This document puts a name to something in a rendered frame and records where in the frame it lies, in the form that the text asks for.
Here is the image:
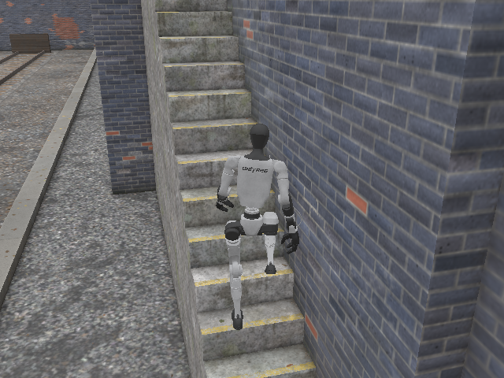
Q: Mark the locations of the stairs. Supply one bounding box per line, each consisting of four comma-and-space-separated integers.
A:
141, 0, 316, 378

